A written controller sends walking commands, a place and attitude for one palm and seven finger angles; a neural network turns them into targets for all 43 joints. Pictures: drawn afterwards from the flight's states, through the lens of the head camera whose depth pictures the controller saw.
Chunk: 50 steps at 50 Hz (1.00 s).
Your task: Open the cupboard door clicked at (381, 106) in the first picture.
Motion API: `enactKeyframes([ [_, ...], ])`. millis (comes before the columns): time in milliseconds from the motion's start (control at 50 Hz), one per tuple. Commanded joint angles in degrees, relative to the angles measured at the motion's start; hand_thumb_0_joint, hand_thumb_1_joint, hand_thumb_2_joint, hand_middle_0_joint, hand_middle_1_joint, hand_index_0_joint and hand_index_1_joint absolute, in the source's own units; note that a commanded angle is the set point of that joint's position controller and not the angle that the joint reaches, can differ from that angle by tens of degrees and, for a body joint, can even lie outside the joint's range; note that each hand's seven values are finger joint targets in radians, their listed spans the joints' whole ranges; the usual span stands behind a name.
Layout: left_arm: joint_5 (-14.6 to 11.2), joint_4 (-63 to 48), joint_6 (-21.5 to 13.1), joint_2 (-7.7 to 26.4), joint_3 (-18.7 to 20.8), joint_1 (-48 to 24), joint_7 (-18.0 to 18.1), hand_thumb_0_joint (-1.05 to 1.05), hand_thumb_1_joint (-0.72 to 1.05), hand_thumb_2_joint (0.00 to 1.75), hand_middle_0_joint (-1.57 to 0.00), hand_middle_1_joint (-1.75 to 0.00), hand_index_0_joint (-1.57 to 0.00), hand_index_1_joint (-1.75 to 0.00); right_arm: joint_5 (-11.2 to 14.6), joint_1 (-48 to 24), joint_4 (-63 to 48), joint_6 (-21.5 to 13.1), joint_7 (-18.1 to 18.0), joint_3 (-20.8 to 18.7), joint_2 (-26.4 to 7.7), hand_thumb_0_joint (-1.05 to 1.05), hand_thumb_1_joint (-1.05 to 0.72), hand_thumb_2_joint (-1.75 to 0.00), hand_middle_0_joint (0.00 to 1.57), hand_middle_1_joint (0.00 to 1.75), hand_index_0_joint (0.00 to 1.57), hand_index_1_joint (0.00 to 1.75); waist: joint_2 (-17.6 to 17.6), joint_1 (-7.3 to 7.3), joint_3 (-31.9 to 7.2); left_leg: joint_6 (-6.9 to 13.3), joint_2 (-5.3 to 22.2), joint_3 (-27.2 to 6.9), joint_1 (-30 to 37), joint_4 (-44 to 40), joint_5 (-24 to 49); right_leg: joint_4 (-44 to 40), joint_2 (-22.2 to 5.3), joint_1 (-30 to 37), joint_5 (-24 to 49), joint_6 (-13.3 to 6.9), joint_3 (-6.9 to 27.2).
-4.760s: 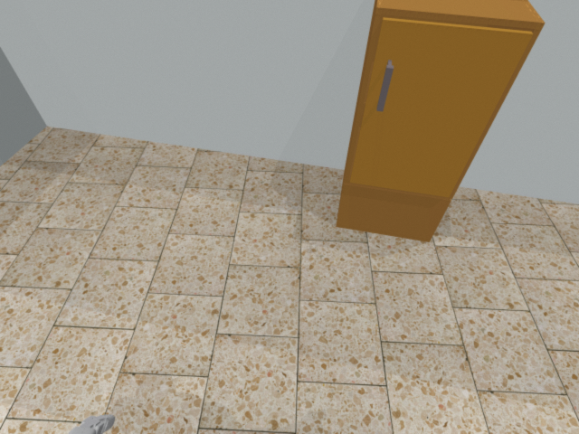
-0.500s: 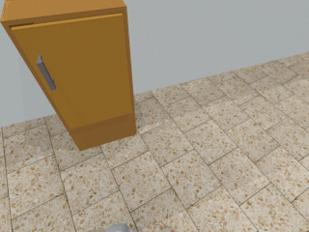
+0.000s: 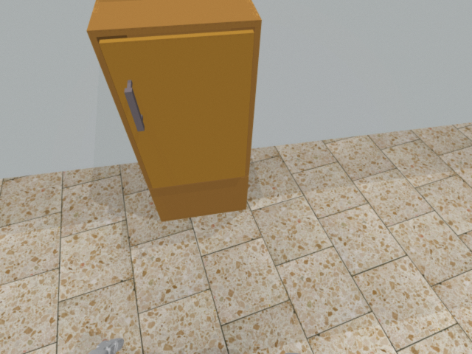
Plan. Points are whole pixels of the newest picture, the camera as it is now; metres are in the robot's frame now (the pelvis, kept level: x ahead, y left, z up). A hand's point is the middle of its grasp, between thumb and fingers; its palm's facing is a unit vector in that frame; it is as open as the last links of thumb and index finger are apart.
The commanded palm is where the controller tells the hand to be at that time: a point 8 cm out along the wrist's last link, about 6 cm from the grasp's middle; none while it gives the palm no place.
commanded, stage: turn to face it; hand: left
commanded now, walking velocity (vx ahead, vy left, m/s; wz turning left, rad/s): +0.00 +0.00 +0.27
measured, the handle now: (135, 106) +0.72 +0.30 -0.04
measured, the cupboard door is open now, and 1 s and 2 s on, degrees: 0 0 0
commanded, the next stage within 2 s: take the last steps up to it in 0.16 s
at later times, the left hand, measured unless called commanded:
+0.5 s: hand out of the picture -0.06 +0.19 -0.18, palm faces +0.25 -0.94 -0.21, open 7.3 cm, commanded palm none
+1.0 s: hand (141, 326) +0.20 +0.20 -0.18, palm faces +0.13 -0.97 -0.19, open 7.3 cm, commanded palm none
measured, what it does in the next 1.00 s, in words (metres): walks ahead: right foot, then left foot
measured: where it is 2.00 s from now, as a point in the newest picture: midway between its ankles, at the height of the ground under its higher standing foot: outside the picture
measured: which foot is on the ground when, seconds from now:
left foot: down 0.00-0.08, up 0.10-0.48, down 0.50-0.98, up 1.00-1.00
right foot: up 0.00-0.06, down 0.08-0.50, up 0.52-0.96, down 0.98-1.00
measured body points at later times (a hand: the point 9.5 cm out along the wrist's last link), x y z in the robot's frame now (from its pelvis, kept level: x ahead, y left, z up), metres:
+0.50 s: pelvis -0.01 +0.00 +0.00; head -0.01 +0.02 +0.45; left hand -0.07 +0.24 -0.16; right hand +0.10 -0.24 -0.14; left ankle -0.05 +0.11 -0.74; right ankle +0.00 -0.13 -0.74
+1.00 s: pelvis +0.13 +0.01 -0.02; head +0.16 +0.01 +0.43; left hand +0.19 +0.25 -0.16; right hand +0.04 -0.20 -0.17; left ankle -0.04 +0.11 -0.72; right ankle +0.23 -0.08 -0.74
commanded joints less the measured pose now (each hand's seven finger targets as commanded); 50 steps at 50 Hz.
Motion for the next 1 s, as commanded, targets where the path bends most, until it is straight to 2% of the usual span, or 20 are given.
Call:
enactKeyframes([
  [0,-0.19,-2.97,-2.11,4.35,0.73,5.12,0.7,0.0,0.9,0.9,-0.2,-0.3,-0.2,-0.3,0.08,0.33,-3.3,-1.11,-0.86,-3.53,-11.28,0.0,-0.9,-0.9,0.2,0.3,0.2,0.3,6.19,1.93,-8.52,5.24,13.94,-16.43,4.23,-3.81,19.75,-14.22,1.42,7.94,6.78,-1.03,-0.79],
  [40,0.37,-2.25,-3.29,7.65,1.2,8.02,1.2,0.0,0.9,0.9,-0.2,-0.3,-0.2,-0.3,0.95,0.55,-3.21,-1.35,-0.4,-2.99,-7.91,0.0,-0.9,-0.9,0.2,0.3,0.2,0.3,-3.07,3.39,-9.4,-0.29,8.32,-11.45,-5.41,4.72,7.76,-28.46,-6.47,20.01,15.57,-3.11,6.05],
  [60,1.07,-2.36,-3.68,11.95,1.86,8.02,1.42,0.0,0.9,0.9,-0.2,-0.3,-0.2,-0.3,1.2,0.94,-4.42,-1.43,-0.1,-2.28,-4.54,0.0,-0.9,-0.9,0.2,0.3,0.2,0.3,-15.98,3.13,-7.79,-4.62,-0.24,-2.0,-14.51,14.67,-13.15,-30.37,-19.82,21.84,22.15,-9.13,18.71],
  [80,0.68,-3.25,-3.48,12.44,1.86,7.28,1.27,0.0,0.9,0.9,-0.2,-0.3,-0.2,-0.3,0.37,-0.13,-4.54,-0.42,-0.48,-2.91,-6.49,0.0,-0.9,-0.9,0.2,0.3,0.2,0.3,-14.8,3.72,-6.65,-5.0,0.57,-3.0,-13.9,25.03,-21.64,-30.97,-24.24,15.04,25.46,-13.63,19.35],
  [180,0.57,-3.3,-3.96,6.99,0.8,2.14,1.11,0.0,0.9,0.9,-0.2,-0.3,-0.2,-0.3,0.17,2.52,-0.17,0.79,0.24,-2.82,-5.5,0.0,-0.9,-0.9,0.2,0.3,0.2,0.3,-8.61,0.75,-2.58,-6.76,3.98,-1.21,-14.16,39.88,-10.81,-28.17,-14.09,11.27,28.17,-11.23,4.16],
  [340,1.46,2.85,-4.32,8.66,1.2,11.88,0.22,0.0,0.9,0.9,-0.2,-0.3,-0.2,-0.3,-0.07,-3.8,-0.55,-0.38,0.68,-1.31,-4.02,0.0,-0.9,-0.9,0.2,0.3,0.2,0.3,-12.3,5.67,-1.13,-6.27,5.44,4.1,-9.73,19.53,-14.56,-32.65,-15.47,14.98,8.56,-12.0,6.6],
  [400,1.49,4.59,-4.52,8.98,1.14,12.09,-0.17,0.0,0.9,0.9,-0.2,-0.3,-0.2,-0.3,0.03,-1.8,0.13,-1.6,0.78,-0.85,-3.37,0.0,-0.9,-0.9,0.2,0.3,0.2,0.3,-12.15,4.7,-1.26,-4.86,5.01,6.17,-3.74,10.22,-13.88,-32.72,-14.76,12.75,2.52,-11.75,5.88],
  [440,0.88,5.25,-4.19,8.36,0.95,9.76,-0.3,0.0,0.9,0.9,-0.2,-0.3,-0.2,-0.3,0.06,5.15,2.84,-2.55,0.34,-0.5,-3.23,0.0,-0.9,-0.9,0.2,0.3,0.2,0.3,-8.6,0.99,-2.23,-4.23,4.16,8.45,9.97,-2.71,-7.19,-28.55,-11.65,5.02,-3.78,-8.98,1.85],
  [460,0.4,5.03,-3.93,6.17,0.37,9.15,-0.61,0.0,0.9,0.9,-0.2,-0.3,-0.2,-0.3,0.08,9.21,4.6,-3.18,-0.21,-0.9,-5.78,0.0,-0.9,-0.9,0.2,0.3,0.2,0.3,0.17,-0.65,-3.23,-3.42,7.62,3.73,18.59,-7.28,-8.87,-21.73,-8.51,-1.89,-5.06,-6.52,-1.5],
  [480,0.22,3.92,-3.89,2.2,-0.43,8.48,-1.12,0.0,0.9,0.9,-0.2,-0.3,-0.2,-0.3,-0.44,13.95,5.89,-3.55,-0.73,-1.92,-10.55,0.0,-0.9,-0.9,0.2,0.3,0.2,0.3,15.12,-2.68,-2.95,0.91,19.66,-12.97,21.9,-13.39,-17.02,-7.93,-2.32,-10.83,-5.0,-3.72,-7.67],
  [500,0.76,1.84,-4.01,2.05,-0.79,4.77,-1.24,0.0,0.9,0.9,-0.2,-0.3,-0.2,-0.3,-0.55,16.04,5.93,-3.26,-1.01,-2.41,-13.62,0.0,-0.9,-0.9,0.2,0.3,0.2,0.3,16.56,-3.98,0.72,5.64,26.53,-22.88,18.84,-19.22,-22.6,1.86,-0.25,-16.66,-8.8,-3.62,-7.19],
  [520,1.25,1.59,-3.61,3.11,-0.43,1.9,-1.19,0.0,0.9,0.9,-0.2,-0.3,-0.2,-0.3,-0.52,15.18,6.1,-3.36,-1.39,-2.48,-13.43,0.0,-0.9,-0.9,0.2,0.3,0.2,0.3,16.18,-4.16,3.25,6.93,27.58,-23.64,14.06,-21.21,-27.67,9.42,-2.08,-17.89,-7.61,-4.22,-3.22],
  [560,1.23,3.65,-3.81,3.1,0.01,2.46,-2.28,0.0,0.9,0.9,-0.2,-0.3,-0.2,-0.3,-0.24,10.25,5.13,-3.96,-1.79,-0.96,-8.86,0.0,-0.9,-0.9,0.2,0.3,0.2,0.3,8.67,-1.49,8.6,5.63,23.0,-15.96,8.4,-21.76,-21.39,14.7,-3.97,-17.64,1.5,-4.23,-0.81],
  [620,0.96,7.13,-3.8,1.76,-0.22,8.46,-2.75,0.0,0.9,0.9,-0.2,-0.3,-0.2,-0.3,0.41,8.99,5.44,-5.44,-2.22,-0.18,-6.27,0.0,-0.9,-0.9,0.2,0.3,0.2,0.3,6.81,1.39,3.19,3.96,17.88,-5.16,12.46,-19.44,-1.92,14.4,-3.64,-13.94,9.38,-3.15,-1.65],
  [840,0.59,3.93,-4.1,-0.61,-0.34,-2.9,-2.68,0.0,0.9,0.9,-0.2,-0.3,-0.2,-0.3,-0.39,16.28,10.83,-5.72,-2.54,-1.08,-5.13,0.0,-0.9,-0.9,0.2,0.3,0.2,0.3,6.2,-1.2,5.7,5.06,19.61,-0.51,14.62,-14.43,16.42,-6.21,-2.4,-9.55,10.82,-4.18,-5.01],
  [880,0.59,4.42,-4.5,-0.4,-0.03,-0.88,-2.62,0.0,0.9,0.9,-0.2,-0.3,-0.2,-0.3,-0.49,15.26,11.15,-5.58,-2.65,-1.15,-5.45,0.0,-0.9,-0.9,0.2,0.3,0.2,0.3,7.31,0.32,4.85,4.37,19.48,0.3,13.19,-10.77,20.16,-10.47,-0.72,-3.12,10.44,-5.43,-6.29],
  [920,0.82,8.2,-5.5,2.47,0.81,11.08,-2.24,0.0,0.9,0.9,-0.2,-0.3,-0.2,-0.3,0.1,14.4,11.39,-5.59,-2.38,-1.06,-5.33,0.0,-0.9,-0.9,0.2,0.3,0.2,0.3,1.81,6.06,-1.55,1.62,15.74,3.7,9.44,3.66,25.44,-17.77,1.51,14.33,15.53,-6.68,-7.31],
  [940,1.26,10.49,-6.34,6.52,1.93,19.04,-1.6,0.0,0.9,0.9,-0.2,-0.3,-0.2,-0.3,0.74,15.21,10.97,-5.83,-1.89,-0.74,-3.4,0.0,-0.9,-0.9,0.2,0.3,0.2,0.3,-5.54,9.07,-7.6,-0.8,11.83,7.03,-1.14,18.16,14.68,-19.67,-7.59,28.32,16.26,-9.84,3.15],
  [960,0.88,11.6,-6.6,12.16,3.1,24.6,-1.0,0.0,0.9,0.9,-0.2,-0.3,-0.2,-0.3,1.3,17.0,9.15,-6.07,-1.79,-0.05,-0.43,0.0,-0.9,-0.9,0.2,0.3,0.2,0.3,-17.06,8.96,-14.07,-2.86,3.65,8.12,-12.85,36.97,-20.41,-26.04,-22.28,36.95,25.17,-16.55,24.84],
  [980,0.0,11.15,-6.35,12.6,3.02,22.48,-0.74,0.0,0.9,0.9,-0.2,-0.3,-0.2,-0.3,1.54,14.07,8.56,-5.49,-1.85,-0.41,-2.28,0.0,-0.9,-0.9,0.2,0.3,0.2,0.3,-12.53,9.2,-13.62,-1.74,5.49,1.59,-13.25,44.85,-22.96,-30.42,-23.58,29.98,16.06,-19.16,26.93],
])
